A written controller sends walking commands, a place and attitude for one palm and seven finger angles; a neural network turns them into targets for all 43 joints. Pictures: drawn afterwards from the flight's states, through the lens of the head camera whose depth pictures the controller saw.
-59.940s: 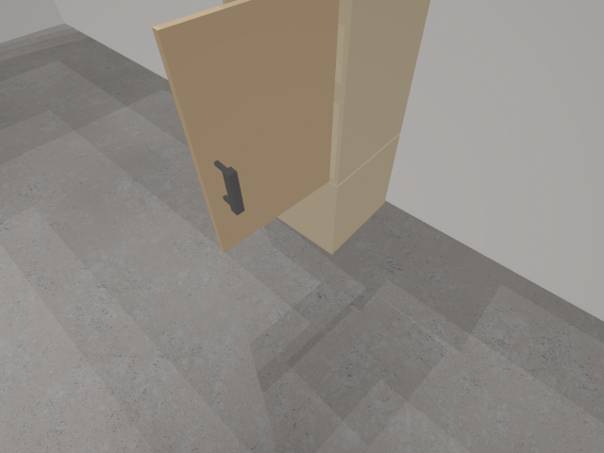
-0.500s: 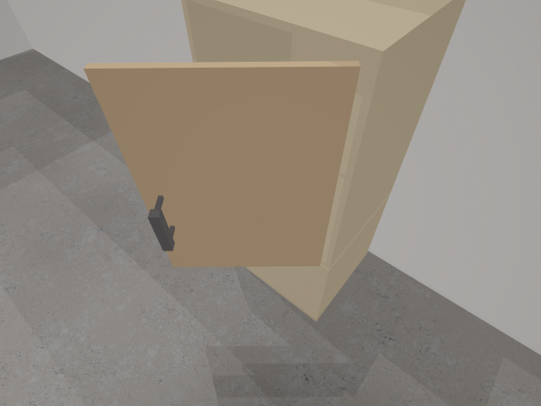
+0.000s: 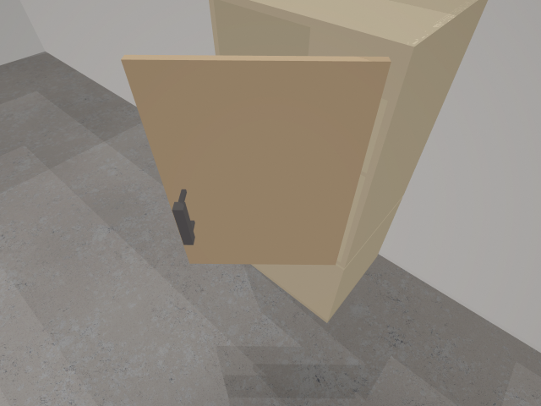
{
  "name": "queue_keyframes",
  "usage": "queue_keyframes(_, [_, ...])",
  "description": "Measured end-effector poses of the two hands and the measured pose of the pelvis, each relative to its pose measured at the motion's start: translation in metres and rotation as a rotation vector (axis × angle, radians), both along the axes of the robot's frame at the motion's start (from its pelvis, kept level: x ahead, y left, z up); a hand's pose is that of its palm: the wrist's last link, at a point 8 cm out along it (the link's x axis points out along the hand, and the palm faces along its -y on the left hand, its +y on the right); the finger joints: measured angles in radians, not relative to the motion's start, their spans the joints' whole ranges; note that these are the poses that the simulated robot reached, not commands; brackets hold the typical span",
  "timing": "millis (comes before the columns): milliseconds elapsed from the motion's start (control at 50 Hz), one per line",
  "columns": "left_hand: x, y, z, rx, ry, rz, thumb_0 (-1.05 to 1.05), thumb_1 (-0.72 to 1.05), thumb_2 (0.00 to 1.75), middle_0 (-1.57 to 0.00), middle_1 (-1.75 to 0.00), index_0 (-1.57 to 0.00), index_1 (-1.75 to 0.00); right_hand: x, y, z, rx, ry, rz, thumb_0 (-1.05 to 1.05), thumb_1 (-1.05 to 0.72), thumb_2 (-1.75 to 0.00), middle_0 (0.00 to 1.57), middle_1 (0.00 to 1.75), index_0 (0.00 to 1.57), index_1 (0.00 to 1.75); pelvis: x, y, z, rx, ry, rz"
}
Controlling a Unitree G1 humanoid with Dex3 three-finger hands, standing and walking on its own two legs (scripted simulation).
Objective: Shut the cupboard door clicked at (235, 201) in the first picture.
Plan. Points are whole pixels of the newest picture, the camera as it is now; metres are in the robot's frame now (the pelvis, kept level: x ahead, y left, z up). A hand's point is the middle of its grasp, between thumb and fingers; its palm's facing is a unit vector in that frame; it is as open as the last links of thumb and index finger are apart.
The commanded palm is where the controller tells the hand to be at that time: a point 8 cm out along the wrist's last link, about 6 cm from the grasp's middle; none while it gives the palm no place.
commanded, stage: come to a stop and stand still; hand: left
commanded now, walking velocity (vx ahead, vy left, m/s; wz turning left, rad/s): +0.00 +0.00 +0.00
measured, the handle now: (186, 217) +0.52 +0.23 -0.10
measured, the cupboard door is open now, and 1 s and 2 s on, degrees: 40 40 40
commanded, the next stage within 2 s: look again from close up in 0.76 s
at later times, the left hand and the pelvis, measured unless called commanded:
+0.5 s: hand out of the picture +0.00 +0.16 -0.17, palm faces -0.01 -0.98 -0.18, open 7.4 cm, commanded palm none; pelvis -0.01 -0.01 +0.01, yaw +0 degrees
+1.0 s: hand out of the picture +0.00 +0.15 -0.17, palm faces +0.01 -0.98 -0.18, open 7.4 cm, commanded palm none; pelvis -0.01 -0.02 +0.01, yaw +0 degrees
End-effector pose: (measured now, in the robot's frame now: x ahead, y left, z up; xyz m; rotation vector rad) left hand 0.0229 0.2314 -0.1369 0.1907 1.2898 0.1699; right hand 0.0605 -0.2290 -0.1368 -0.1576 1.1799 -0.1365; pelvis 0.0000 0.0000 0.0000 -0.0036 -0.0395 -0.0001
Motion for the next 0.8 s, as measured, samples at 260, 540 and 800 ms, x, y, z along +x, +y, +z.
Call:
queue_keyframes(260, [-0.021,-0.003,0.003,-0.018,0.043,-0.012,0.0,0.91,0.9,-0.2,-0.3,-0.2,-0.3,-0.046,-0.005,0.002,0.0,0.111,-0.01,0.0,-0.92,-0.89,0.2,0.3,0.2,0.3,-0.011,-0.003,0.006,0.01,0.015,-0.003])
queue_keyframes(540, [-0.03,-0.026,-0.002,-0.057,0.085,-0.009,0.01,0.91,0.9,-0.2,-0.3,-0.2,-0.3,-0.068,-0.01,0.003,0.005,0.192,-0.036,0.01,-0.91,-0.89,0.2,0.3,0.2,0.3,-0.009,-0.014,0.008,0.007,0.012,-0.003])
queue_keyframes(800, [-0.026,-0.031,-0.002,-0.056,0.072,-0.001,0.01,0.92,0.9,-0.2,-0.3,-0.2,-0.3,-0.06,-0.013,0.003,0.006,0.181,-0.035,0.01,-0.92,-0.89,0.2,0.3,0.2,0.3,-0.007,-0.019,0.01,0.006,0.007,-0.004])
